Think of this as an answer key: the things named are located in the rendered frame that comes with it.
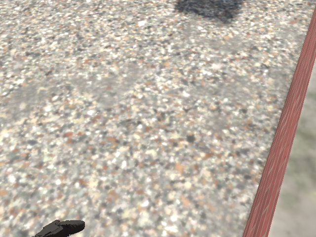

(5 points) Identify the robot left hand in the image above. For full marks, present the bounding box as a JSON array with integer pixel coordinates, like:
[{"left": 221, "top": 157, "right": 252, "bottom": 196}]
[{"left": 32, "top": 219, "right": 85, "bottom": 237}]

